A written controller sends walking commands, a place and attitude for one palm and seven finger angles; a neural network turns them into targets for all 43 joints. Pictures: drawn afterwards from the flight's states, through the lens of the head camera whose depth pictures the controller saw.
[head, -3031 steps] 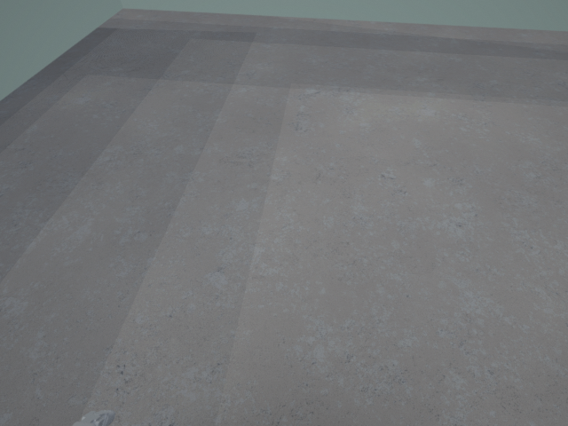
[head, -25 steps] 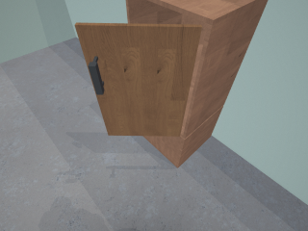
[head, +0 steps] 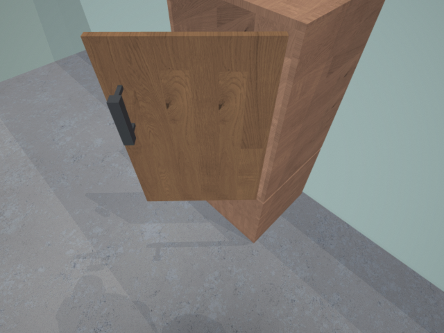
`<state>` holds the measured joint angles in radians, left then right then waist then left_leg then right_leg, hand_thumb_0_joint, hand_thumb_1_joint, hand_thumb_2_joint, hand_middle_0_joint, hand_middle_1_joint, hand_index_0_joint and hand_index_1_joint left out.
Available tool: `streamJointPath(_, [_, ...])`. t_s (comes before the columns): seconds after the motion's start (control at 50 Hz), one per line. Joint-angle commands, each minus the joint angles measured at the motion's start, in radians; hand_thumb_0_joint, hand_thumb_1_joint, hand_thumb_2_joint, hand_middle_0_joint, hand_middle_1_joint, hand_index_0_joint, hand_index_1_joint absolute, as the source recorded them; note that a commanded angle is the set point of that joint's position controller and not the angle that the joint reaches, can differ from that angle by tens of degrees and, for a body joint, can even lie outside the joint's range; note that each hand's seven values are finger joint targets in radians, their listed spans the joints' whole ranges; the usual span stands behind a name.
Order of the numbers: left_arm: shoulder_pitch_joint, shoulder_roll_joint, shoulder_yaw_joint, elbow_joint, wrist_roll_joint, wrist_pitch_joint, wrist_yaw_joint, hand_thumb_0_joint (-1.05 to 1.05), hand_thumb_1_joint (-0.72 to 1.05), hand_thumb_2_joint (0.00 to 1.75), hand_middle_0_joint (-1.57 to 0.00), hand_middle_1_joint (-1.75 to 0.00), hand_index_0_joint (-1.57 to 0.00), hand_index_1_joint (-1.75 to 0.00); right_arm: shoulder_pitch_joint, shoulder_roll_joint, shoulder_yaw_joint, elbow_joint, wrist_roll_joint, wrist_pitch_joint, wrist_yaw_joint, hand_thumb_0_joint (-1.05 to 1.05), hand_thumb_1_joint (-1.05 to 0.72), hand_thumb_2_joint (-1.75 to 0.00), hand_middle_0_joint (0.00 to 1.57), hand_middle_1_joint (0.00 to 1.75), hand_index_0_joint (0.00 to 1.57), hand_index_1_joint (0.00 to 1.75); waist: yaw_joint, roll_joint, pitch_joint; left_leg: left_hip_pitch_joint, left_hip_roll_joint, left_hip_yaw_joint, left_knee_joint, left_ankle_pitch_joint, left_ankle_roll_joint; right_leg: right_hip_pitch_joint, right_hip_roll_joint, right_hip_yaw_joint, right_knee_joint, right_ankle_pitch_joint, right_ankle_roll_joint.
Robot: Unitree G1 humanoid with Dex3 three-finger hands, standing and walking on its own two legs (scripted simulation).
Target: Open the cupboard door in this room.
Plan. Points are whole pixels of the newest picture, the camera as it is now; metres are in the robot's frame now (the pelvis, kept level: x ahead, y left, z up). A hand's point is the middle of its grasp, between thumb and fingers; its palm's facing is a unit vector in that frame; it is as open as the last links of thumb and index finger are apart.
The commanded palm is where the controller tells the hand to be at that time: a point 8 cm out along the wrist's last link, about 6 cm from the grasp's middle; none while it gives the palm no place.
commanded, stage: come to a stop and stand still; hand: left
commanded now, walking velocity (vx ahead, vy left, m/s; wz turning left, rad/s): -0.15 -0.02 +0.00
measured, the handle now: (124, 115) +0.55 +0.25 +0.06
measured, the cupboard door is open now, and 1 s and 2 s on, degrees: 46 46 46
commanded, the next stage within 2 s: look again from close up in 1.02 s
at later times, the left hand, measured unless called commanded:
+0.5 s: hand out of the picture +0.04 +0.22 -0.18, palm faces +0.03 -0.98 -0.20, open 7.3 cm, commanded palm none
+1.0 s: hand out of the picture +0.01 +0.28 -0.16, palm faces +0.01 -0.96 -0.27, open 7.3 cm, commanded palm none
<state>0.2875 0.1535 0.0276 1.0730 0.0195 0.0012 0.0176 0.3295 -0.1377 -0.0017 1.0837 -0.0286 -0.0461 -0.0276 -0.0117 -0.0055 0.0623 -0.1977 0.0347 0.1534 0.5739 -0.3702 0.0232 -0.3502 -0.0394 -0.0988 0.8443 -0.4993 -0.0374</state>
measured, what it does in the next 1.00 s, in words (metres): steps on the spot: right foot, then left foot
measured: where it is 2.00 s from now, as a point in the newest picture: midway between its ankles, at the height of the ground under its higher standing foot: outside the picture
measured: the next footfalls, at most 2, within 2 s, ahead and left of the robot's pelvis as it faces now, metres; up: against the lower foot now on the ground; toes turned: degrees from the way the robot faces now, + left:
right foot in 0.04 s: +0.06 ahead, -0.09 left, +0.00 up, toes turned +3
left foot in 0.34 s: +0.05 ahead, +0.11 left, +0.00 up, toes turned +6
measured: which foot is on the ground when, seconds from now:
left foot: down 0.00-0.08, up 0.10-0.32, down 0.34-1.00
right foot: up 0.00-0.02, down 0.04-1.00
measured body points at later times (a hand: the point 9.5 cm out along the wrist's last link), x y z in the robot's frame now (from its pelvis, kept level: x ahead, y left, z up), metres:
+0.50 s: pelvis +0.00 +0.03 +0.00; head +0.01 +0.05 +0.45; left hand +0.04 +0.27 -0.16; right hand +0.08 -0.22 -0.13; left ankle +0.01 +0.11 -0.73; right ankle +0.02 -0.09 -0.73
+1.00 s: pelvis -0.02 +0.08 +0.01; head -0.03 +0.08 +0.46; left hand +0.01 +0.33 -0.14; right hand +0.01 -0.18 -0.14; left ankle +0.01 +0.11 -0.73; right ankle +0.02 -0.09 -0.73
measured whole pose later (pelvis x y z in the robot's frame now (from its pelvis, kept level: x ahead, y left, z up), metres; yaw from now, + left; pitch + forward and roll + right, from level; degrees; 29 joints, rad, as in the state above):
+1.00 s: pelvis -0.02 +0.08 +0.01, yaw +0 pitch -3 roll +0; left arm 0.30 0.23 0.01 1.00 0.02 0.02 0.03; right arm 0.27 -0.23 -0.03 1.02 -0.02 0.00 -0.01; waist -0.01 0.00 0.03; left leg -0.19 -0.07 0.17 0.43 -0.21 0.13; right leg -0.23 -0.11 -0.04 0.48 -0.20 0.01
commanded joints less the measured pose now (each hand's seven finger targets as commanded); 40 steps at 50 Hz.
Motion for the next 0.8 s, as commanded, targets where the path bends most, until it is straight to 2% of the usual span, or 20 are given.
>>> streamJointPath(0.0, [0.150,0.067,0.007,-0.017,0.004,-0.041,0.009,0.00,0.90,0.90,-0.20,-0.30,-0.20,-0.30,0.018,-0.104,-0.015,-0.026,0.019,-0.003,-0.009,0.00,-0.90,-0.90,0.20,0.30,0.20,0.30,0.075,-0.042,-0.055,-0.137,0.113,-0.091,-0.046,0.284,0.040,0.273,-0.077,0.097,-0.371,0.479,0.011])
streamJointPath(0.02, [0.154,0.130,0.011,-0.010,0.000,-0.048,0.016,0.00,0.90,0.90,-0.20,-0.30,-0.20,-0.30,0.026,-0.075,-0.009,-0.033,0.024,0.002,-0.006,0.00,-0.90,-0.90,0.20,0.30,0.20,0.30,0.057,-0.161,-0.061,-0.181,0.047,-0.062,-0.009,0.047,-0.006,0.277,-0.233,0.274,-0.412,0.679,-0.052])
streamJointPath(0.04, [0.129,0.179,0.013,-0.015,-0.005,-0.044,0.015,0.00,0.90,0.90,-0.20,-0.30,-0.20,-0.30,0.053,-0.070,-0.015,-0.025,0.024,0.009,-0.004,0.00,-0.90,-0.90,0.20,0.30,0.20,0.30,0.031,-0.118,-0.068,-0.120,0.014,-0.063,0.005,-0.062,-0.018,0.218,-0.304,0.286,-0.427,0.789,-0.106])
streamJointPath(0.08, [0.085,0.162,0.013,-0.024,-0.001,-0.044,0.026,0.00,0.90,0.90,-0.20,-0.30,-0.20,-0.30,0.027,-0.043,-0.017,-0.015,0.023,0.035,-0.008,0.00,-0.90,-0.90,0.20,0.30,0.20,0.30,0.037,-0.244,-0.029,-0.152,0.026,-0.070,0.142,-0.150,-0.029,0.220,-0.291,0.259,-0.413,1.106,-0.126])
streamJointPath(0.1, [0.083,0.146,0.009,-0.026,0.003,-0.043,0.033,0.00,0.90,0.90,-0.20,-0.30,-0.20,-0.30,0.022,-0.041,-0.019,-0.013,0.025,0.038,-0.009,0.00,-0.90,-0.90,0.20,0.30,0.20,0.30,0.042,-0.238,-0.044,-0.183,0.027,-0.086,0.189,-0.173,-0.031,0.256,-0.298,0.244,-0.389,1.241,-0.140])
streamJointPath(0.14, [0.072,0.156,0.015,-0.038,0.007,-0.036,0.040,0.00,0.90,0.90,-0.20,-0.30,-0.20,-0.30,-0.003,-0.046,-0.025,-0.022,0.030,0.044,-0.010,0.00,-0.90,-0.90,0.20,0.30,0.20,0.30,0.049,-0.171,-0.094,-0.209,0.014,-0.097,0.230,-0.178,-0.039,0.315,-0.301,0.225,-0.364,1.313,-0.169])
streamJointPath(0.16, [0.062,0.163,0.022,-0.046,0.008,-0.031,0.044,0.00,0.90,0.90,-0.20,-0.30,-0.20,-0.30,-0.020,-0.038,-0.027,-0.026,0.030,0.047,-0.009,0.00,-0.90,-0.90,0.20,0.30,0.20,0.30,0.051,-0.110,-0.096,-0.214,0.006,-0.089,0.215,-0.172,-0.044,0.326,-0.301,0.223,-0.359,1.306,-0.178])
streamJointPath(0.24, [0.003,0.191,0.039,-0.087,0.009,-0.010,0.039,0.00,0.90,0.90,-0.20,-0.30,-0.20,-0.30,-0.032,-0.041,-0.036,-0.053,0.023,0.061,-0.002,0.00,-0.90,-0.90,0.20,0.30,0.20,0.30,0.032,-0.142,-0.104,-0.136,-0.013,-0.068,0.116,-0.049,-0.054,0.230,-0.266,0.195,-0.371,1.048,-0.159])
streamJointPath(0.3, [-0.054,0.180,0.039,-0.113,0.002,0.004,0.033,0.00,0.90,0.90,-0.20,-0.30,-0.20,-0.30,0.027,-0.057,-0.040,-0.044,0.018,0.057,0.002,0.00,-0.90,-0.90,0.20,0.30,0.20,0.30,-0.009,-0.119,-0.101,0.066,0.006,-0.057,-0.127,0.198,-0.041,0.085,-0.192,0.149,-0.334,0.703,-0.073])
streamJointPath(0.32, [-0.057,0.154,0.034,-0.131,-0.001,0.011,0.028,0.00,0.90,0.90,-0.20,-0.30,-0.20,-0.30,0.027,-0.102,-0.045,-0.055,0.012,0.050,0.001,0.00,-0.90,-0.90,0.20,0.30,0.20,0.30,-0.004,0.000,-0.101,0.106,0.091,-0.139,-0.156,0.356,-0.007,0.020,-0.122,0.101,-0.294,0.492,-0.024])
streamJointPath(0.34, [-0.051,0.112,0.027,-0.143,-0.003,0.017,0.025,0.00,0.90,0.90,-0.20,-0.30,-0.20,-0.30,-0.011,-0.148,-0.047,-0.078,0.005,0.047,0.001,0.00,-0.90,-0.90,0.20,0.30,0.20,0.30,0.017,0.139,-0.071,0.020,0.208,-0.248,-0.208,0.470,0.060,0.028,-0.043,0.038,-0.258,0.246,0.026])
streamJointPath(0.36, [0.027,0.231,-0.013,-0.146,0.003,-0.002,0.030,0.00,0.90,0.90,-0.20,-0.30,-0.20,-0.30,-0.111,-0.229,-0.051,-0.164,0.008,0.048,0.005,0.00,-0.90,-0.90,0.20,0.30,0.20,0.30,0.030,0.196,-0.032,-0.106,0.113,-0.226,-0.226,0.241,0.050,0.178,-0.023,0.062,-0.335,0.128,0.033])
streamJointPath(0.38, [0.071,0.177,0.005,-0.161,0.005,0.003,0.032,0.00,0.90,0.90,-0.20,-0.30,-0.20,-0.30,-0.222,-0.190,-0.057,-0.221,0.007,0.040,0.014,0.00,-0.90,-0.90,0.20,0.30,0.20,0.30,0.073,0.101,-0.042,-0.181,0.083,-0.179,-0.066,0.113,0.009,0.125,-0.076,0.124,-0.379,0.199,0.017])
streamJointPath(0.42, [0.001,0.211,0.007,-0.194,0.007,-0.013,0.031,0.00,0.90,0.90,-0.20,-0.30,-0.20,-0.30,-0.111,-0.131,-0.051,-0.233,0.005,0.048,0.015,0.00,-0.90,-0.90,0.20,0.30,0.20,0.30,-0.009,0.008,-0.111,-0.122,0.011,-0.124,0.018,0.070,-0.016,0.100,-0.206,0.266,-0.453,0.207,-0.071])
streamJointPath(0.44, [-0.030,0.210,0.006,-0.207,0.007,-0.017,0.031,0.00,0.90,0.90,-0.20,-0.30,-0.20,-0.30,-0.081,-0.123,-0.050,-0.228,0.004,0.046,0.015,0.00,-0.90,-0.90,0.20,0.30,0.20,0.30,-0.025,0.015,-0.100,-0.072,0.010,-0.131,0.005,0.098,-0.012,0.044,-0.200,0.246,-0.455,0.182,-0.080])
streamJointPath(0.48, [-0.046,0.194,0.005,-0.221,0.009,-0.010,0.024,0.00,0.90,0.90,-0.20,-0.30,-0.20,-0.30,-0.051,-0.139,-0.049,-0.238,0.000,0.036,0.017,0.00,-0.90,-0.90,0.20,0.30,0.20,0.30,-0.032,0.015,-0.051,-0.054,0.041,-0.163,-0.071,0.139,0.013,-0.012,-0.120,0.140,-0.388,0.185,-0.040])
streamJointPath(0.52, [-0.008,0.165,0.001,-0.218,0.008,-0.001,0.020,0.00,0.90,0.90,-0.20,-0.30,-0.20,-0.30,-0.061,-0.195,-0.057,-0.251,0.002,0.026,0.011,0.00,-0.90,-0.90,0.20,0.30,0.20,0.30,-0.005,0.120,-0.044,-0.089,0.123,-0.258,-0.190,0.236,0.048,0.031,-0.035,0.036,-0.295,0.229,0.009])
streamJointPath(0.54, [0.010,0.159,-0.002,-0.212,0.008,0.002,0.019,0.00,0.90,0.90,-0.20,-0.30,-0.20,-0.30,-0.072,-0.221,-0.061,-0.254,0.003,0.024,0.007,0.00,-0.90,-0.90,0.20,0.30,0.20,0.30,0.008,0.117,-0.038,-0.095,0.144,-0.280,-0.218,0.261,0.061,0.047,-0.022,0.024,-0.278,0.226,0.020])
streamJointPath(0.66, [0.025,0.172,0.003,-0.196,0.007,0.003,0.014,0.00,0.90,0.90,-0.20,-0.30,-0.20,-0.30,-0.080,-0.244,-0.060,-0.237,0.004,0.015,0.002,0.00,-0.90,-0.90,0.20,0.30,0.20,0.30,0.020,0.066,-0.033,-0.063,0.138,-0.265,-0.259,0.259,0.056,0.079,-0.035,0.047,-0.306,0.242,0.019])
streamJointPath(0.78, [0.030,0.184,0.008,-0.166,0.007,0.002,0.013,0.00,0.90,0.90,-0.20,-0.30,-0.20,-0.30,-0.090,-0.254,-0.062,-0.195,0.006,0.017,0.006,0.00,-0.90,-0.90,0.20,0.30,0.20,0.30,0.020,0.014,0.000,-0.089,0.138,-0.271,-0.337,0.044,0.035,0.099,-0.053,0.065,-0.342,0.266,0.017])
